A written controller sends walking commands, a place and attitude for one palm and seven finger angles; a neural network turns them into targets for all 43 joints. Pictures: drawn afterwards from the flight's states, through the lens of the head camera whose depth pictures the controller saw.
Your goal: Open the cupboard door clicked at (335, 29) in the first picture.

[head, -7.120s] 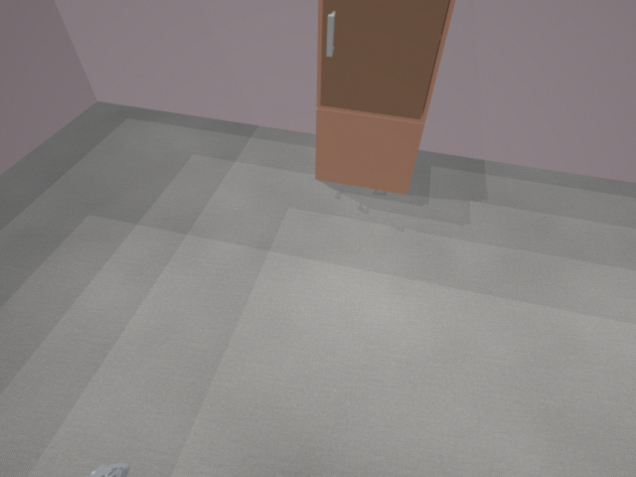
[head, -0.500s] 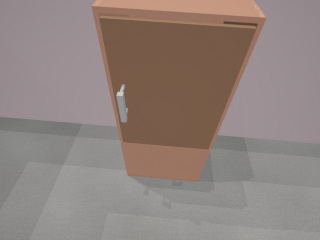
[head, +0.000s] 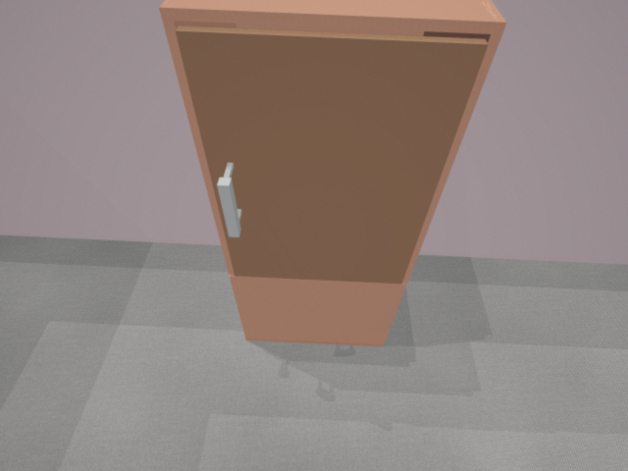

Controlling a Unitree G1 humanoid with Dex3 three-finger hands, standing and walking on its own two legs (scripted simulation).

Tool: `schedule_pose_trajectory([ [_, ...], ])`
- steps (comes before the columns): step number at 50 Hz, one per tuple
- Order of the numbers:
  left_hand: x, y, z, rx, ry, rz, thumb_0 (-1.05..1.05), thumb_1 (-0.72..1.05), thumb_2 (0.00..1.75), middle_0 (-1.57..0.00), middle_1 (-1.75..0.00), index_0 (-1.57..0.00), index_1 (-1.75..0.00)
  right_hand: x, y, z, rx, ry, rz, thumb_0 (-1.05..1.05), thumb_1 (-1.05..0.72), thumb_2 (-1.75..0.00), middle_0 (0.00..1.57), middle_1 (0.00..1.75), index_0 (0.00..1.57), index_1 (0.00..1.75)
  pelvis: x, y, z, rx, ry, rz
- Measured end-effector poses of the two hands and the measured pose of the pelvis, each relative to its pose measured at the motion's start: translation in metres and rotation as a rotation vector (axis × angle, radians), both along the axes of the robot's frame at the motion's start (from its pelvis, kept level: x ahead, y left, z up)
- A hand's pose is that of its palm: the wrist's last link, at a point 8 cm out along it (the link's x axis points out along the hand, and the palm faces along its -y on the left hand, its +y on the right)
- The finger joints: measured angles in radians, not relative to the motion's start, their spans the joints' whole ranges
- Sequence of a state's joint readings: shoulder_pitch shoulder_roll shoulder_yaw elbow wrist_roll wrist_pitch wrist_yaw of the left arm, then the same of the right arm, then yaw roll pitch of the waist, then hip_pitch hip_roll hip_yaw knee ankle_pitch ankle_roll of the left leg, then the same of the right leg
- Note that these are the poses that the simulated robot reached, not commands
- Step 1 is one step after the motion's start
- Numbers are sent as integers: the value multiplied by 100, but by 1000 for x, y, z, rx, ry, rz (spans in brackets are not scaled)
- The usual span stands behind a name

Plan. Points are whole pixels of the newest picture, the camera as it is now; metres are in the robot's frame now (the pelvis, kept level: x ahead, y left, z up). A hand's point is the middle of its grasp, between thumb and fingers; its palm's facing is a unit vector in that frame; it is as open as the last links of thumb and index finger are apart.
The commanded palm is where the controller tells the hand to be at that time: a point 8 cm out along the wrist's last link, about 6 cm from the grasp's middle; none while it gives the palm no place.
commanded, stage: come to a stop and stand still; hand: left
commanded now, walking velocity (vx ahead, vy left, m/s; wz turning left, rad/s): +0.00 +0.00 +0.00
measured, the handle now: (232, 201) +0.57 +0.18 -0.03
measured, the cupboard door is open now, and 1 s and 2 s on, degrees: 0 0 0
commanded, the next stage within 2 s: look again from close up in 0.44 s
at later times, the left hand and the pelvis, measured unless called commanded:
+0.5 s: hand out of the picture -0.05 +0.20 -0.17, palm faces +0.02 -0.98 -0.20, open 7.4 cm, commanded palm none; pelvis -0.04 +0.02 +0.01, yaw +0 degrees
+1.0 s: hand out of the picture -0.03 +0.18 -0.17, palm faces +0.01 -0.99 -0.16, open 7.3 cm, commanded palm none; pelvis -0.03 +0.01 +0.01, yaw +0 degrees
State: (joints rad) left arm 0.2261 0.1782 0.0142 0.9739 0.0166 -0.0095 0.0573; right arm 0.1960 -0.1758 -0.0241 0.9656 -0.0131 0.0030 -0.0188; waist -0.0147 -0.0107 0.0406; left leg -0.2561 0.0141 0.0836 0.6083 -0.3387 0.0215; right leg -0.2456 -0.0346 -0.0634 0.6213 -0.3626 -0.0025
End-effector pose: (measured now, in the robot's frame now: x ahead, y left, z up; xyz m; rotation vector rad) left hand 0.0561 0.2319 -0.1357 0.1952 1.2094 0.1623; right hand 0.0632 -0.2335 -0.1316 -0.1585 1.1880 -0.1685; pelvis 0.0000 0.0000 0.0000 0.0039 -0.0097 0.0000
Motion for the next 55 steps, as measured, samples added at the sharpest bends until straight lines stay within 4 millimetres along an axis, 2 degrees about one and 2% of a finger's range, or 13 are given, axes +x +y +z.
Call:
schedule_pose_trajectory([
  [4,-1,5,6,-9,-54,-4,0,91,90,-20,-30,-20,-30,-4,7,5,-3,-39,29,0,-91,-89,20,30,20,30,-12,5,2,-10,-17,1],
  [8,-14,10,9,-17,-68,-13,0,91,90,-20,-30,-20,-30,-15,14,9,7,-51,44,0,-90,-89,20,30,20,30,-25,9,4,-11,-22,1],
  [15,-54,18,8,-20,-1,-7,0,91,90,-20,-30,-20,-30,-52,16,9,3,1,34,0,-91,-89,20,30,20,30,-38,14,7,-11,-10,0],
  [22,-97,20,2,-31,99,23,0,91,90,-20,-30,-20,-30,-92,12,8,-11,110,18,0,-91,-89,20,30,20,30,-43,16,9,-11,-6,4],
  [29,-122,14,0,-50,171,36,0,91,90,-20,-30,-20,-30,-111,14,8,-9,169,4,1,-90,-89,20,30,20,30,-43,16,10,-10,-7,4],
  [36,-121,5,-2,-69,181,35,0,91,90,-20,-30,-20,-30,-107,20,7,4,168,1,1,-90,-89,20,30,20,30,-41,16,12,-10,-8,1],
  [45,-100,-2,-3,-82,144,26,0,91,90,-20,-30,-20,-30,-91,24,7,12,147,4,1,-91,-89,20,30,20,30,-36,15,12,-9,-5,-1],
  [55,-82,-1,-1,-76,130,18,0,91,90,-20,-30,-20,-30,-82,22,8,10,150,-2,1,-91,-89,20,30,20,30,-27,13,13,-7,-4,-5],
])
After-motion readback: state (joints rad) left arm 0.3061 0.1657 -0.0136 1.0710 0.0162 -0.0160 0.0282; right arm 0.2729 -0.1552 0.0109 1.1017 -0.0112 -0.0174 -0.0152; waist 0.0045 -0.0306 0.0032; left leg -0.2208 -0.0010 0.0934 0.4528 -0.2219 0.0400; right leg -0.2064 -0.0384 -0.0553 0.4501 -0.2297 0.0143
